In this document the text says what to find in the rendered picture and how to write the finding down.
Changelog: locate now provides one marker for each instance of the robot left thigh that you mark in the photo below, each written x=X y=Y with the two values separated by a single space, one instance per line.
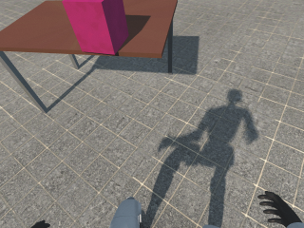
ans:
x=127 y=215

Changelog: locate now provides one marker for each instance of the robot right hand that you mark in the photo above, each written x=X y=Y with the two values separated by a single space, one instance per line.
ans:
x=287 y=214

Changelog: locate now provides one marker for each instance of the table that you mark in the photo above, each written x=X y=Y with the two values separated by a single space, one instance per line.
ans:
x=47 y=29

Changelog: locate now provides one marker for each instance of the carton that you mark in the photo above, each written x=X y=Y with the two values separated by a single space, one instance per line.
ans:
x=99 y=25

